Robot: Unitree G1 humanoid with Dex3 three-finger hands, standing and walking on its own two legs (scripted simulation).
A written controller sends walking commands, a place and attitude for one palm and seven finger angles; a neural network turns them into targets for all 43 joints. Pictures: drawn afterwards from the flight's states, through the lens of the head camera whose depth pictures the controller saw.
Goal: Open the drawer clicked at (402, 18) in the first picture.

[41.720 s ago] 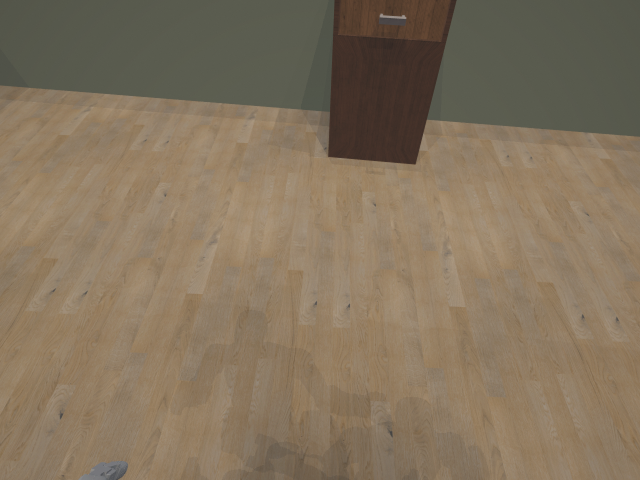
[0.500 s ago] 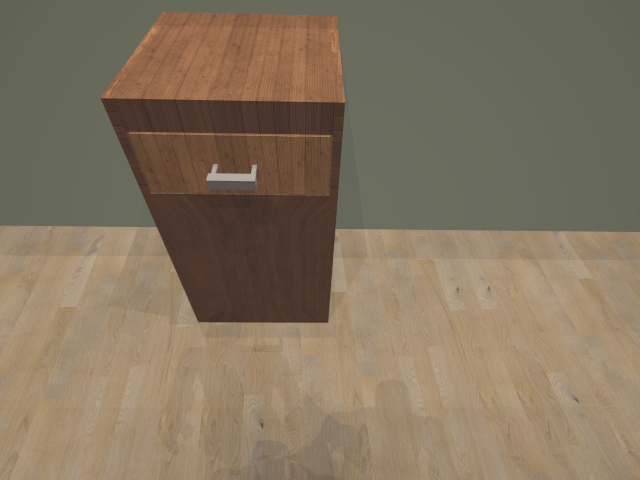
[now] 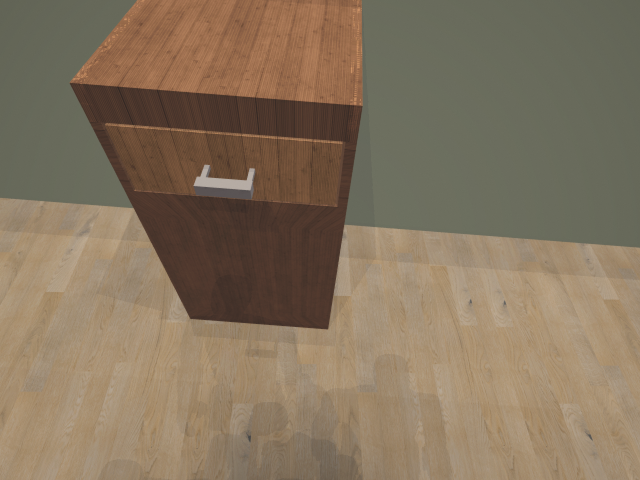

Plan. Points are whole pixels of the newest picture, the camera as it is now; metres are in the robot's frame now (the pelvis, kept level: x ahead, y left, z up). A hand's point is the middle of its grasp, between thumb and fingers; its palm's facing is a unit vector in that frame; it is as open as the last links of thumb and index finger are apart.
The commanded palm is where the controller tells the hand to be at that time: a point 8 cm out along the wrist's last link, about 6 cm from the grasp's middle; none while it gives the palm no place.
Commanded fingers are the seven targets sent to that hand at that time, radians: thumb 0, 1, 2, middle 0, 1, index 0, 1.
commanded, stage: come to a stop and stand still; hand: left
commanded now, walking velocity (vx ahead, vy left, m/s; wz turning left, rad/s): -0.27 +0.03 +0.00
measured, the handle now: (226, 179) +0.61 +0.19 -0.05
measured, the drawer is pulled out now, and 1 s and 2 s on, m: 0.00 0.00 0.00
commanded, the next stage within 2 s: look again from close up in 0.90 s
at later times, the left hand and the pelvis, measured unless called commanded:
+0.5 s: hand (174, 479) +0.14 +0.20 -0.16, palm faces +0.01 -0.96 -0.28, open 7.4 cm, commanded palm none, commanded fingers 0.00 0.90 0.90 -0.20 -0.30 -0.20 -0.30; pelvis +0.08 -0.01 +0.01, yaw -2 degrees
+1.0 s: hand out of the picture +0.13 +0.15 -0.15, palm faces -0.06 -0.97 -0.22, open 7.4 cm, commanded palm none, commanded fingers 0.00 0.90 0.90 -0.20 -0.30 -0.20 -0.30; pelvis +0.07 -0.03 +0.02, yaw -3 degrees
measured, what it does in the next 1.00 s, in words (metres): steps on the spot: left foot, then right foot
